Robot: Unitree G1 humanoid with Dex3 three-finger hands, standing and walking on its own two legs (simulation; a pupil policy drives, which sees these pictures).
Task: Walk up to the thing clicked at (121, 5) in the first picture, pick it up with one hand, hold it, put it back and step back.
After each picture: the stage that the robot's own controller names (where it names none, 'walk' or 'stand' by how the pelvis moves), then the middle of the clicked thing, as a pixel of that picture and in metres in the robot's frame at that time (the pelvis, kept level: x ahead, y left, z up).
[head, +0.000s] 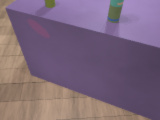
stand; out of the picture +0.84 -0.17 +0.08
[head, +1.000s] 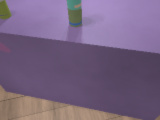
walk; (74, 1) +0.74 +0.08 +0.11
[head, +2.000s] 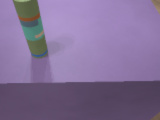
stand; (33, 28) +0.50 +0.19 +0.11
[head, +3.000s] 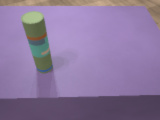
stand; (39, 46) +0.47 +0.18 +0.08
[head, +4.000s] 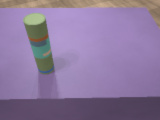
stand; (41, 47) +0.47 +0.17 +0.08
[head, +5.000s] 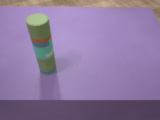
stand; (43, 48) +0.46 +0.16 +0.08
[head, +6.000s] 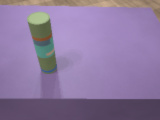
stand; (44, 46) +0.47 +0.16 +0.08
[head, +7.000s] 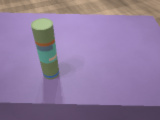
rise first; (47, 52) +0.46 +0.16 +0.08
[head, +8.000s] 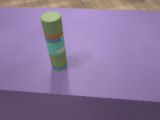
go down; (55, 44) +0.49 +0.15 +0.09
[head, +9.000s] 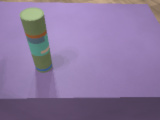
go down; (39, 44) +0.47 +0.15 +0.09
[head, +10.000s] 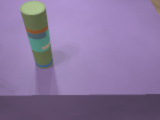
go down; (39, 39) +0.47 +0.14 +0.10
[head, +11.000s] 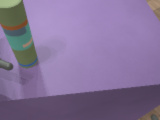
close in; (19, 36) +0.46 +0.16 +0.12
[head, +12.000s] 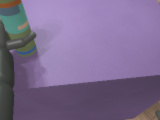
close; (15, 20) +0.50 +0.17 +0.14
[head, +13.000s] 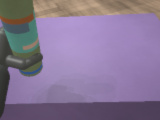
lift; (23, 35) +0.33 +0.15 +0.28
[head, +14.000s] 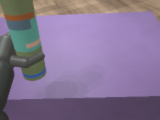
lift; (26, 37) +0.35 +0.16 +0.25
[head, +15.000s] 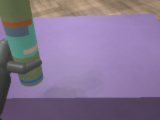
hold; (23, 43) +0.34 +0.17 +0.25
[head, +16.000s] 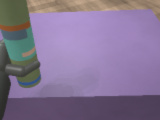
hold; (21, 45) +0.34 +0.17 +0.23
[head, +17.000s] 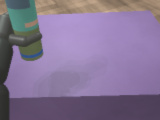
crouch; (24, 17) +0.40 +0.16 +0.28
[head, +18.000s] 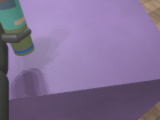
lower; (11, 16) +0.50 +0.17 +0.18
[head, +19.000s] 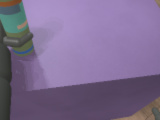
lower; (13, 18) +0.50 +0.16 +0.14
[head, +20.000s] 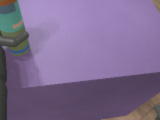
lower; (9, 17) +0.50 +0.17 +0.14
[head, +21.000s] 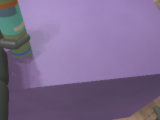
lower; (10, 20) +0.49 +0.18 +0.14
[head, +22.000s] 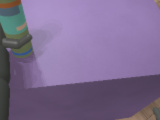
rest; (13, 20) +0.50 +0.17 +0.14
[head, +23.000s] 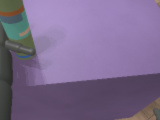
withdraw; (16, 25) +0.48 +0.17 +0.14
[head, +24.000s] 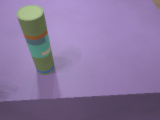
sink last; (39, 45) +0.44 +0.15 +0.12
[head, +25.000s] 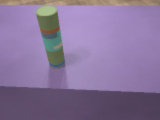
stand; (52, 40) +0.49 +0.16 +0.11
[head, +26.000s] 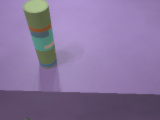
stand; (43, 38) +0.46 +0.16 +0.11
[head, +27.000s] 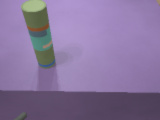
stand; (41, 38) +0.47 +0.16 +0.12
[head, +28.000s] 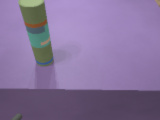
stand; (39, 35) +0.47 +0.16 +0.14
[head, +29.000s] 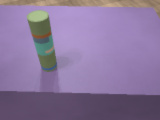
stand; (44, 44) +0.48 +0.17 +0.09
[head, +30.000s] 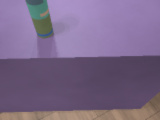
walk; (38, 7) +0.57 +0.18 +0.11
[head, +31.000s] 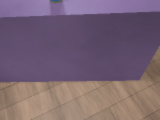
walk; out of the picture +0.85 +0.17 +0.10
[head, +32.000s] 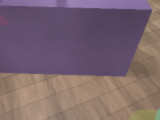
stand; out of the picture +1.11 +0.17 +0.10
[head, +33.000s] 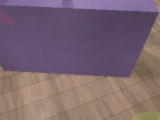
stand; out of the picture +1.10 +0.14 +0.08
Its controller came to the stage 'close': yes
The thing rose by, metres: 0.20
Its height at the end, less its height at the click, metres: +0.00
